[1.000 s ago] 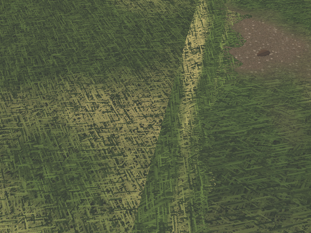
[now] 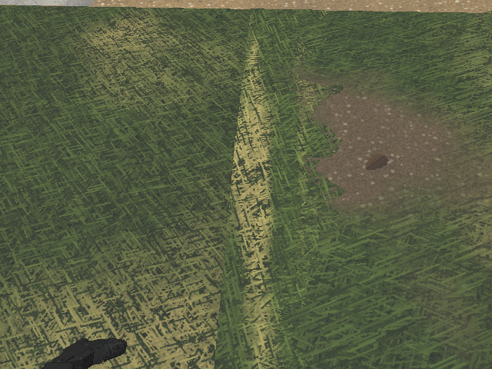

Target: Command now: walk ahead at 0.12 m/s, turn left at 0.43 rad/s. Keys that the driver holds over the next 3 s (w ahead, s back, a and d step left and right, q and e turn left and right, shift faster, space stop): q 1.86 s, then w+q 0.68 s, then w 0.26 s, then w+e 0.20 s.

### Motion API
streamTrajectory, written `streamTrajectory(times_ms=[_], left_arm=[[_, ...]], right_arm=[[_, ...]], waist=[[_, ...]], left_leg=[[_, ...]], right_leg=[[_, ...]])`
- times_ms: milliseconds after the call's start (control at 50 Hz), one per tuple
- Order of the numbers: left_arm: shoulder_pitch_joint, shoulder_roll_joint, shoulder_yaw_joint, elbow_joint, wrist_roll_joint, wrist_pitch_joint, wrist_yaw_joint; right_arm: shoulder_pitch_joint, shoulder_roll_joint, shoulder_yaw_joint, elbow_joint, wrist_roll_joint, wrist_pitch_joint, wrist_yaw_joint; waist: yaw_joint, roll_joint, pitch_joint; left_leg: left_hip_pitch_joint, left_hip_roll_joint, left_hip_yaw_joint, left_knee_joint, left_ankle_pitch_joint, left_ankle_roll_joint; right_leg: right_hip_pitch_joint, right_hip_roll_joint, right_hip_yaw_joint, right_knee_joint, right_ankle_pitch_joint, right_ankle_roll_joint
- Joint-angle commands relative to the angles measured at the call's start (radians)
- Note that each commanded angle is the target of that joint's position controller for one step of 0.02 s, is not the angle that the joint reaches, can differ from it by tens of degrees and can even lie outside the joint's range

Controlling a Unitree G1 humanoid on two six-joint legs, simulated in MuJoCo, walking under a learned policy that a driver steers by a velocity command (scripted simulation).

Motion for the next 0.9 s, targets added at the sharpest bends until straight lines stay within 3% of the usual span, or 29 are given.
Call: streamTrajectory(times_ms=[20, 60, 120, 180, 220, 260, 280, 300, 320, 340, 360, 380, 400, 440, 540, 660, 700, 740, 760, 780, 800, 820, 840, 860, 880, 900], left_arm=[[0.014, 0.143, 0.046, -0.024, 0.013, 0.009, 0.007], [-0.011, 0.147, 0.050, -0.014, 0.014, 0.002, 0.012], [-0.013, 0.168, 0.058, 0.007, 0.003, 0.004, 0.025], [-0.002, 0.201, 0.069, 0.027, -0.009, 0.020, 0.028], [0.007, 0.216, 0.074, 0.042, -0.022, 0.029, 0.025], [0.008, 0.211, 0.074, 0.058, -0.039, 0.041, 0.025], [0.049, 0.178, 0.068, 0.080, -0.038, 0.048, 0.024], [0.089, 0.121, 0.055, 0.077, -0.008, 0.052, 0.017], [0.017, 0.133, 0.055, 0.023, 0.007, 0.050, 0.026], [-0.050, 0.171, 0.068, 0.015, -0.001, 0.049, 0.032], [-0.034, 0.175, 0.074, 0.022, -0.016, 0.052, 0.036], [0.002, 0.173, 0.078, 0.051, -0.012, 0.057, 0.044], [0.016, 0.181, 0.082, 0.060, -0.003, 0.060, 0.050], [0.038, 0.169, 0.082, 0.066, -0.006, 0.055, 0.045], [-0.009, 0.132, 0.063, 0.052, -0.017, 0.044, 0.035], [0.004, 0.151, 0.064, 0.051, -0.028, 0.027, 0.011], [0.026, 0.156, 0.066, 0.052, -0.030, 0.018, 0.002], [0.091, 0.161, 0.073, 0.069, -0.027, 0.011, -0.005], [0.125, 0.202, 0.086, 0.076, -0.017, 0.012, -0.002], [0.119, 0.263, 0.095, 0.063, -0.003, 0.022, 0.006], [0.107, 0.288, 0.099, 0.064, 0.027, 0.024, 0.002], [0.052, 0.232, 0.085, 0.033, 0.018, 0.019, 0.007], [0.004, 0.184, 0.072, 0.023, 0.007, 0.020, 0.013], [-0.016, 0.168, 0.066, 0.013, -0.003, 0.023, 0.019], [-0.016, 0.163, 0.062, 0.013, -0.014, 0.025, 0.024], [-0.001, 0.166, 0.060, 0.015, -0.013, 0.030, 0.030]], right_arm=[[0.094, -0.069, -0.031, -0.060, -0.005, 0.049, -0.020], [0.078, -0.055, -0.033, -0.080, -0.010, 0.058, -0.021], [0.001, -0.043, -0.025, -0.121, -0.016, 0.056, -0.006], [-0.042, -0.064, -0.029, -0.150, -0.013, 0.059, 0.014], [-0.050, -0.078, -0.035, -0.165, -0.013, 0.063, 0.025], [-0.011, -0.081, -0.045, -0.153, -0.018, 0.062, 0.032], [0.018, -0.109, -0.057, -0.145, -0.025, 0.060, 0.026], [0.030, -0.220, -0.084, -0.163, -0.029, 0.056, 0.008], [-0.001, -0.292, -0.091, -0.204, -0.048, 0.044, 0.007], [0.009, -0.248, -0.081, -0.204, -0.065, 0.021, 0.016], [-0.035, -0.223, -0.073, -0.206, -0.056, 0.004, 0.017], [-0.094, -0.189, -0.065, -0.216, -0.034, -0.001, 0.013], [-0.129, -0.164, -0.056, -0.225, -0.019, 0.001, 0.007], [-0.133, -0.142, -0.044, -0.238, -0.023, 0.006, -0.003], [-0.094, -0.165, -0.057, -0.247, -0.016, 0.019, -0.020], [-0.119, -0.179, -0.066, -0.271, -0.015, 0.036, -0.007], [-0.136, -0.177, -0.067, -0.278, -0.008, 0.041, -0.004], [-0.173, -0.170, -0.065, -0.287, 0.008, 0.048, -0.007], [-0.157, -0.142, -0.058, -0.290, 0.007, 0.048, -0.010], [-0.093, -0.077, -0.043, -0.283, -0.009, 0.049, -0.007], [-0.107, -0.146, -0.066, -0.313, -0.003, 0.037, -0.007], [-0.089, -0.215, -0.088, -0.288, -0.015, 0.033, -0.006], [-0.078, -0.221, -0.097, -0.263, -0.010, 0.038, -0.003], [-0.059, -0.190, -0.093, -0.239, -0.009, 0.050, -0.007], [-0.058, -0.166, -0.086, -0.240, -0.009, 0.057, -0.005], [-0.070, -0.140, -0.078, -0.246, -0.003, 0.060, 0.000]], waist=[[0.007, -0.185, -0.140], [-0.001, -0.180, -0.126], [0.019, -0.154, -0.146], [0.032, -0.159, -0.153], [0.032, -0.160, -0.144], [0.006, -0.134, -0.141], [0.005, -0.072, -0.120], [0.041, 0.210, -0.092], [0.022, 0.324, -0.065], [-0.019, 0.203, -0.102], [0.016, 0.157, -0.095], [0.045, 0.102, -0.103], [0.057, 0.113, -0.109], [0.071, 0.107, -0.146], [0.037, 0.112, -0.150], [0.028, 0.141, -0.138], [0.039, 0.144, -0.146], [0.084, 0.129, -0.152], [0.082, 0.077, -0.170], [0.034, -0.161, -0.180], [0.032, -0.331, -0.114], [0.026, -0.220, -0.097], [0.011, -0.171, -0.084], [0.008, -0.145, -0.077], [0.019, -0.147, -0.063], [0.028, -0.147, -0.059]], left_leg=[[-0.073, 0.064, 0.014, 0.063, 0.094, -0.033], [-0.039, 0.070, 0.028, -0.012, 0.149, -0.026], [0.007, 0.092, 0.035, -0.174, 0.230, -0.001], [0.061, 0.086, 0.061, -0.284, 0.245, 0.024], [0.097, 0.074, 0.082, -0.374, 0.239, 0.049], [0.202, 0.033, 0.120, -0.544, 0.323, 0.092], [0.266, 0.027, 0.079, -0.640, 0.393, 0.127], [0.362, 0.239, -0.231, -0.766, 0.674, 0.214], [0.334, 0.395, -0.479, -0.826, 0.744, 0.392], [0.305, 0.363, -0.451, -0.847, 0.655, 0.404], [0.300, 0.311, -0.374, -0.837, 0.602, 0.347], [0.302, 0.266, -0.319, -0.820, 0.562, 0.291], [0.289, 0.246, -0.288, -0.811, 0.597, 0.270], [0.285, 0.210, -0.254, -0.796, 0.677, 0.267], [0.350, 0.192, -0.298, -0.774, 0.615, 0.275], [0.289, 0.178, -0.422, -0.757, 0.595, 0.292], [0.302, 0.164, -0.461, -0.735, 0.635, 0.281], [0.260, 0.116, -0.450, -0.689, 0.607, 0.233], [0.169, 0.068, -0.409, -0.626, 0.464, 0.183], [0.017, -0.063, -0.240, -0.394, 0.105, 0.120], [-0.152, -0.137, -0.118, -0.205, -0.106, 0.068], [-0.158, -0.066, -0.136, -0.038, -0.043, 0.035], [-0.158, -0.058, -0.125, 0.021, 0.026, 0.018], [-0.166, -0.053, -0.111, 0.066, 0.077, -0.001], [-0.193, -0.047, -0.103, 0.107, 0.117, -0.018], [-0.188, -0.040, -0.073, 0.104, 0.141, -0.029]], right_leg=[[0.149, -0.260, 0.184, -0.228, 0.150, -0.217], [0.109, -0.261, 0.121, -0.254, 0.130, -0.223], [0.140, -0.282, 0.071, -0.250, 0.135, -0.226], [0.175, -0.308, 0.050, -0.237, 0.100, -0.215], [0.203, -0.320, 0.042, -0.207, 0.063, -0.190], [0.186, -0.289, -0.003, -0.121, -0.019, -0.127], [0.133, -0.242, -0.047, -0.017, -0.108, -0.062], [-0.060, -0.112, -0.165, 0.280, -0.320, 0.047], [-0.269, 0.022, -0.069, 0.504, -0.557, 0.092], [-0.275, 0.013, 0.055, 0.629, -0.532, 0.073], [-0.280, -0.003, 0.087, 0.651, -0.435, 0.055], [-0.275, -0.016, 0.100, 0.642, -0.358, 0.053], [-0.256, -0.015, 0.100, 0.641, -0.308, 0.061], [-0.197, 0.007, 0.096, 0.655, -0.248, 0.074], [-0.164, 0.031, 0.116, 0.397, -0.214, 0.099], [-0.010, 0.063, 0.126, 0.202, -0.269, 0.086], [0.039, 0.069, 0.126, 0.109, -0.257, 0.071], [0.179, 0.061, 0.104, -0.108, -0.093, 0.045], [0.304, -0.036, 0.161, -0.150, -0.006, 0.009], [0.410, -0.254, 0.353, -0.174, 0.148, -0.079], [0.328, -0.392, 0.552, -0.204, 0.259, -0.245], [0.306, -0.386, 0.492, -0.198, 0.248, -0.263], [0.293, -0.315, 0.383, -0.181, 0.218, -0.215], [0.301, -0.256, 0.304, -0.171, 0.178, -0.178], [0.312, -0.246, 0.267, -0.168, 0.208, -0.180], [0.307, -0.226, 0.217, -0.173, 0.233, -0.183]])
Next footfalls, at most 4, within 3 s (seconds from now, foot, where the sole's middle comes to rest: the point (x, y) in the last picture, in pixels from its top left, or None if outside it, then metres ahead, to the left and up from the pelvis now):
0.28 left None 0.07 0.14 -0.77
0.76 right None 0.14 -0.07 -0.77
1.20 left None -0.02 0.16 -0.77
1.70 right None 0.16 0.03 -0.77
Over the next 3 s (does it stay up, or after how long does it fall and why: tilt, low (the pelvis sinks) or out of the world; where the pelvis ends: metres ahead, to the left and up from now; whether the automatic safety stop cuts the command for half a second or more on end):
stays up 0.02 0.53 0.01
